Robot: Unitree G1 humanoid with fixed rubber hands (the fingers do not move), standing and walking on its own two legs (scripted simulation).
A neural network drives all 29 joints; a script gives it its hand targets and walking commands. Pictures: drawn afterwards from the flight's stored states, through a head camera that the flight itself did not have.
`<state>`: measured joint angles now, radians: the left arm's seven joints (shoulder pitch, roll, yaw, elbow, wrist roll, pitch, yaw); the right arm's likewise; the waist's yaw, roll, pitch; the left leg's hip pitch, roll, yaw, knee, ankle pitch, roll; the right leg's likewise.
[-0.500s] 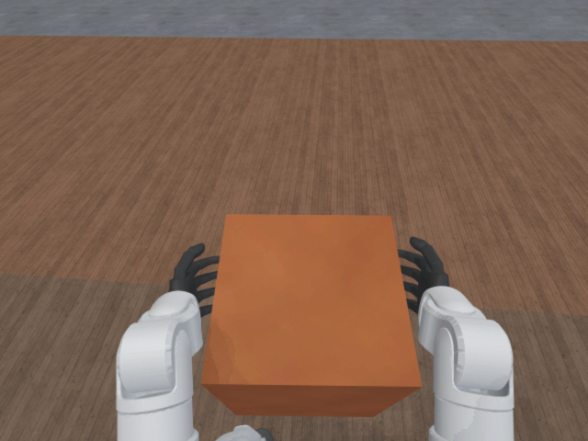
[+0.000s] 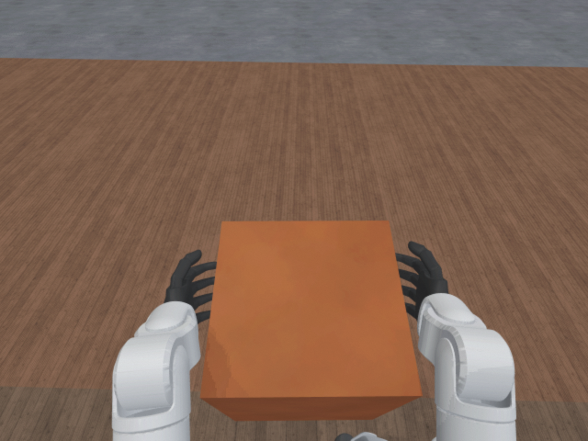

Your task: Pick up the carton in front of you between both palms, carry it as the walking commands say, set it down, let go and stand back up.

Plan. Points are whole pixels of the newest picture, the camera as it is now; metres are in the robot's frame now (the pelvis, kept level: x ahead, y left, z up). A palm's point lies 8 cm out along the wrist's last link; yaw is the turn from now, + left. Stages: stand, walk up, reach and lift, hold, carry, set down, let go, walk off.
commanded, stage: carry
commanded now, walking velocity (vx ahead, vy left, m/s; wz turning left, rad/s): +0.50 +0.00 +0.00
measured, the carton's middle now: (304, 330) +0.27 +0.00 +0.01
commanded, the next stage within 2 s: none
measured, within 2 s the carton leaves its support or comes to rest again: neither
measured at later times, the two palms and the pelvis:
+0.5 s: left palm (220, 127) +0.63 +0.15 +0.10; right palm (378, 121) +0.64 -0.15 +0.10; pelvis +0.33 +0.00 -0.01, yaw +1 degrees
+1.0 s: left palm (234, 50) +1.03 +0.17 +0.08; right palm (345, 48) +1.03 -0.13 +0.08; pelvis +0.67 +0.02 -0.03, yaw +2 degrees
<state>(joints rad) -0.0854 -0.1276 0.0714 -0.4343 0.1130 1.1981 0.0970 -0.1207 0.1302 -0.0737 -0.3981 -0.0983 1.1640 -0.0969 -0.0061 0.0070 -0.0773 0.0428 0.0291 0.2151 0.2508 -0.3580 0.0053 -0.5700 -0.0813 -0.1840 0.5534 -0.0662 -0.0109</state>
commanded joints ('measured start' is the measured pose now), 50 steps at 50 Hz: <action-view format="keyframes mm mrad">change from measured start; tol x32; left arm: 1 -493 -833 -702 -73 -416 8 -251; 50 -1169 -901 -543 315 -413 -25 -177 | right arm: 1 -388 839 676 -45 389 42 266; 36 -1246 1010 595 278 554 -18 243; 50 -1128 956 586 325 487 9 229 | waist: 1 -5 150 -140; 5 55 -359 -349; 25 25 -163 -178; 30 -65 332 -394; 50 10 96 -412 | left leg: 1 66 198 -27 90 734 78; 7 -714 23 -204 1104 -93 17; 27 -195 -62 12 221 252 57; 30 195 349 -776 82 176 256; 50 27 79 -94 545 879 77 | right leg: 1 150 58 -72 -64 7 -22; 3 513 85 -88 -97 -82 -25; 5 873 -325 677 -302 -169 -229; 23 658 -141 64 -258 252 -114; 27 554 -65 -38 168 332 -44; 31 -121 84 193 849 -438 -43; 44 -148 82 83 182 -14 -26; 50 388 125 11 -206 302 -70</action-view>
